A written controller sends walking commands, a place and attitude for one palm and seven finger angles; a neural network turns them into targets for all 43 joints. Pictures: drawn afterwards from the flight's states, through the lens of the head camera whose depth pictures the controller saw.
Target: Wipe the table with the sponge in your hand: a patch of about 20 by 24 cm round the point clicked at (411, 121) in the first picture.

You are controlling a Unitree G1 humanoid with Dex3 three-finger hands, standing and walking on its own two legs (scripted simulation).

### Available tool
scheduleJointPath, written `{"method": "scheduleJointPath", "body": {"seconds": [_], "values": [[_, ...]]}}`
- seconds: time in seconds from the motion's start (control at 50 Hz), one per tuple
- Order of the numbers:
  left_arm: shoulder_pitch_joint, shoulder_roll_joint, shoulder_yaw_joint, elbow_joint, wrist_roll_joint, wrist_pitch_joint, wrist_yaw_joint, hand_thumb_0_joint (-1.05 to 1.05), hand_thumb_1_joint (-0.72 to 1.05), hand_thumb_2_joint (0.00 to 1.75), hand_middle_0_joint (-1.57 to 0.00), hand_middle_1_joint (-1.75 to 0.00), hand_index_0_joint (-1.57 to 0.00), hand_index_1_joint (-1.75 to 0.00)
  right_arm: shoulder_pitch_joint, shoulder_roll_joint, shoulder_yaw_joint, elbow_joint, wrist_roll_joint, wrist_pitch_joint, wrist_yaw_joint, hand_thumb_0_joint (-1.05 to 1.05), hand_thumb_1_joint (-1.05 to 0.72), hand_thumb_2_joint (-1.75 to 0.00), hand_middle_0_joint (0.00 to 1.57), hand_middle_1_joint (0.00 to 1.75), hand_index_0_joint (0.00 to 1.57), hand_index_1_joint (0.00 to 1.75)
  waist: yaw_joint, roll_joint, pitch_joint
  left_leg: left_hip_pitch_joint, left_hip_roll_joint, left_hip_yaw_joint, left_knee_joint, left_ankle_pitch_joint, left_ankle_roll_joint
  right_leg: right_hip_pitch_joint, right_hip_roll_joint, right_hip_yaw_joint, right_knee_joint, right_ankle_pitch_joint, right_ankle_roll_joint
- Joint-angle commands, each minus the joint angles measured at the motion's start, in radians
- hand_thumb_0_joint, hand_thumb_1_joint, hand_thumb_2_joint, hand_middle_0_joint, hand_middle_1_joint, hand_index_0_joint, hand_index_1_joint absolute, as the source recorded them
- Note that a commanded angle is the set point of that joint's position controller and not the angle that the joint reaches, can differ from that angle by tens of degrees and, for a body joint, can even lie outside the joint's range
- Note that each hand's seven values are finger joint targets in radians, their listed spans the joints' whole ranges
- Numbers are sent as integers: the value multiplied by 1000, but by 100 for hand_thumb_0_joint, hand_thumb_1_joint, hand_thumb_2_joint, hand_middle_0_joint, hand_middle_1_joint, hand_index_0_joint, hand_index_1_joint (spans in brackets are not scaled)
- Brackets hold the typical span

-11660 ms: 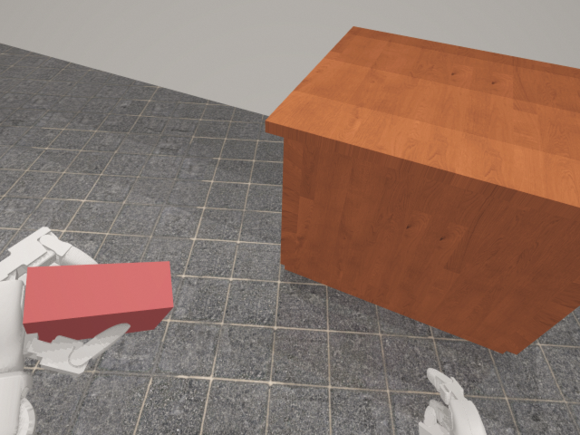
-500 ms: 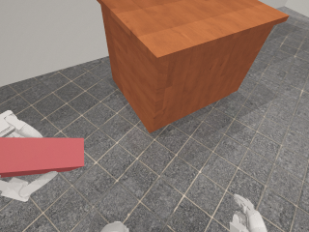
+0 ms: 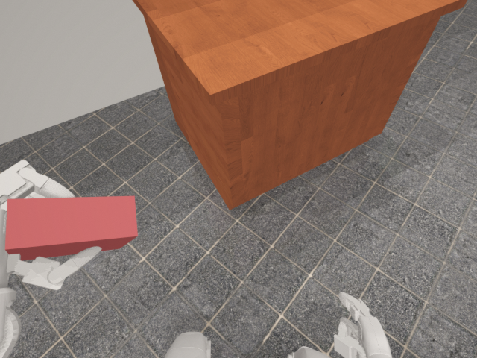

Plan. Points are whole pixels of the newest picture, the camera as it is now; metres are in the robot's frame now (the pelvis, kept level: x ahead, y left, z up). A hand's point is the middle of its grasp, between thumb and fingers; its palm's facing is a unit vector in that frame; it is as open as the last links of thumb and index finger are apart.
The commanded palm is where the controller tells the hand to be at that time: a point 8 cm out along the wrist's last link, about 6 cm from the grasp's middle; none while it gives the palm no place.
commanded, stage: take the last steps up to it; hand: left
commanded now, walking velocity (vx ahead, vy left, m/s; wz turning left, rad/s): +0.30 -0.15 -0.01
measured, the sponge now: (92, 227) +0.24 +0.20 +0.15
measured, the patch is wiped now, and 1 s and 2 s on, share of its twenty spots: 0.00 0.00 0.00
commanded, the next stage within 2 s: none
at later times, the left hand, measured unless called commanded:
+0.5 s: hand (166, 137) +0.35 +0.12 +0.20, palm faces +0.33 -0.80 -0.50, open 9.4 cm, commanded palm +0.30 +0.17 +0.20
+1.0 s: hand (248, 93) +0.46 +0.02 +0.19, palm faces +0.39 -0.82 -0.42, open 9.4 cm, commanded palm +0.40 +0.06 +0.20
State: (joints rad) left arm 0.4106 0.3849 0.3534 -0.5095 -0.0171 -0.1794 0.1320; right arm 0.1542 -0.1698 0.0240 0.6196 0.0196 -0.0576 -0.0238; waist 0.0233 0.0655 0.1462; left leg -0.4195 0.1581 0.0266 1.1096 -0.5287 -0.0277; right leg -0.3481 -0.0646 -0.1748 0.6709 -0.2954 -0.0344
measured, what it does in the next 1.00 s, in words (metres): walks ahead: left foot, then right foot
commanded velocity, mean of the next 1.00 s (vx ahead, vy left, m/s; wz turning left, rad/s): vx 0.30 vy -0.15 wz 0.01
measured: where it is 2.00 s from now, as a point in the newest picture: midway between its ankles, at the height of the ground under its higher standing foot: (363, 292)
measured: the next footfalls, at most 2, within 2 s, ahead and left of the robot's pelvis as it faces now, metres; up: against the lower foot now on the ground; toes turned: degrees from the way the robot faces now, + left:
left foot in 0.22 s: +0.14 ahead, +0.08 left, +0.00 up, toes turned +11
right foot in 0.56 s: +0.24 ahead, -0.27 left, +0.00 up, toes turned -12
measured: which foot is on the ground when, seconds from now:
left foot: up 0.00-0.20, down 0.22-0.56, up 0.58-0.88, down 0.90-1.00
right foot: down 0.00-0.24, up 0.26-0.54, down 0.56-0.92, up 0.94-1.00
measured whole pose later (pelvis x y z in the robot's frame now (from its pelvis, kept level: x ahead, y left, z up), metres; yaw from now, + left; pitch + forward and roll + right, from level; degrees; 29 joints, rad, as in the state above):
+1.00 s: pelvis +0.23 -0.22 +0.01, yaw +0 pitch -1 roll +1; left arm 0.45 0.43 0.40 -0.58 -0.03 -0.19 0.15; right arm 0.16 -0.20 -0.03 0.56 0.00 -0.03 -0.06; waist 0.01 -0.07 0.10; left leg -0.31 0.10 0.19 0.62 -0.27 0.01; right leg -0.40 -0.01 -0.10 1.05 -0.49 -0.02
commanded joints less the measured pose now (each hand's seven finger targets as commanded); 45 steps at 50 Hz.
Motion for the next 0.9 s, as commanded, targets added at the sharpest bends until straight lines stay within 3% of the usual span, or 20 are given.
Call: {"method": "scheduleJointPath", "body": {"seconds": [0.0,0.06,0.16,0.18,0.2,0.22,0.24,0.36,0.42,0.5,0.52,0.54,0.56,0.58,0.62,0.7,0.76,0.84,0.86,0.88], "values": [[45,227,200,-271,-26,-64,40,0,10,130,-120,-160,-120,-160,-109,-104,-51,-168,0,-21,-13,0,-90,-90,20,30,20,30,0,-193,-223,-234,-24,6,134,36,-12,279,-283,387,-355,201,-184],[53,217,209,-330,-30,-71,48,0,10,130,-120,-160,-120,-160,-107,-102,-52,-183,-12,6,-13,0,-90,-90,20,30,20,30,-4,-194,-269,-81,-30,66,-159,77,-5,247,-239,236,-332,238,-162],[96,191,188,-374,-40,-66,67,0,10,130,-120,-160,-120,-160,-40,-120,-73,-197,-25,-7,-30,0,-90,-90,20,30,20,30,-22,-73,-337,187,-101,188,-631,306,0,254,-152,162,-140,301,-105],[86,185,178,-385,-40,-75,66,0,10,130,-120,-160,-120,-160,-17,-137,-87,-204,-23,-9,-41,0,-90,-90,20,30,20,30,-41,-2,-358,351,-52,120,-681,359,27,148,-110,134,28,291,-63],[98,177,176,-387,-33,-89,63,0,10,130,-120,-160,-120,-160,-20,-161,-101,-217,-23,-7,-46,0,-90,-90,20,30,20,30,-39,208,-368,511,140,-160,-736,458,115,-73,-19,85,235,37,7],[115,170,150,-362,-33,-96,56,0,10,130,-120,-160,-120,-160,-12,-157,-100,-215,-18,-13,-39,0,-90,-90,20,30,20,30,-33,300,-327,613,357,-457,-778,696,217,-292,40,97,425,-320,36],[68,236,196,-349,-29,-109,48,0,10,130,-120,-160,-120,-160,-36,-153,-84,-219,-18,-25,-30,0,-90,-90,20,30,20,30,-32,190,-283,543,384,-480,-811,612,252,-336,34,184,552,-288,30],[50,144,122,-326,-11,-79,19,0,10,130,-120,-160,-120,-160,-5,-150,-89,-195,-16,-39,-18,0,-90,-90,20,30,20,30,-17,219,-185,311,196,0,-806,556,143,-217,-42,81,262,-53,59],[61,141,119,-274,-13,-68,17,0,10,130,-120,-160,-120,-160,12,-147,-85,-208,-13,-52,-16,0,-90,-90,20,30,20,30,-30,240,-168,234,169,80,-804,521,122,-53,1,-13,51,-5,67],[29,165,141,-203,-15,-60,24,0,10,130,-120,-160,-120,-160,-5,-122,-82,-206,-1,-46,-22,0,-90,-90,20,30,20,30,0,47,-242,147,89,163,-456,350,71,244,54,-65,-175,79,61],[25,197,154,-199,-10,-47,32,0,10,130,-120,-160,-120,-160,2,-97,-77,-205,8,-40,-23,0,-90,-90,20,30,20,30,5,-149,-286,58,8,200,-209,235,48,325,-56,86,-240,98,5],[2,246,183,-233,-13,-37,42,0,10,130,-120,-160,-120,-160,-53,-73,-64,-237,10,-39,-26,0,-90,-90,20,30,20,30,16,-423,-289,-226,-109,166,64,-117,17,424,-281,475,-320,236,-111],[-32,288,225,-277,-20,-43,46,0,10,130,-120,-160,-120,-160,-89,-91,-54,-224,5,-49,-30,0,-90,-90,20,30,20,30,22,-398,-293,-252,-85,35,204,-149,17,372,-360,551,-370,206,-153],[-48,247,207,-262,-22,-50,36,0,10,130,-120,-160,-120,-160,-63,-96,-51,-195,0,-53,-24,0,-90,-90,20,30,20,30,4,-282,-280,-221,-40,-1,221,-72,16,298,-324,489,-393,42,-138],[-7,272,227,-306,-25,-44,38,0,10,130,-120,-160,-120,-160,-107,-111,-54,-183,9,-20,-14,0,-90,-90,20,30,20,30,1,-219,-244,-254,-15,-3,228,14,-13,300,-323,456,-372,83,-175],[57,216,214,-321,-30,-54,47,0,10,130,-120,-160,-120,-160,-95,-111,-59,-176,-8,18,-11,0,-90,-90,20,30,20,30,-12,-184,-266,-131,-12,51,-72,78,-11,263,-277,234,-347,233,-162],[128,203,215,-318,-39,-52,52,0,10,130,-120,-160,-120,-160,-92,-111,-65,-199,-17,18,-17,0,-90,-90,20,30,20,30,12,-180,-274,-66,-47,134,-327,102,-2,300,-243,202,-309,323,-167],[83,163,155,-346,-45,-49,54,0,10,130,-120,-160,-120,-160,-24,-120,-73,-207,-18,7,-34,0,-90,-90,20,30,20,30,-30,-86,-321,213,-82,188,-630,312,10,212,-162,134,-140,243,-90],[56,172,153,-356,-40,-62,53,0,10,130,-120,-160,-120,-160,-8,-138,-83,-210,-19,1,-46,0,-90,-90,20,30,20,30,-45,-1,-331,355,-21,98,-677,323,46,92,-117,112,12,199,-51],[37,167,147,-368,-35,-78,54,0,10,130,-120,-160,-120,-160,-14,-161,-92,-217,-21,-1,-49,0,-90,-90,20,30,20,30,-44,210,-328,470,179,-216,-763,376,138,-103,-16,59,207,-72,14]]}}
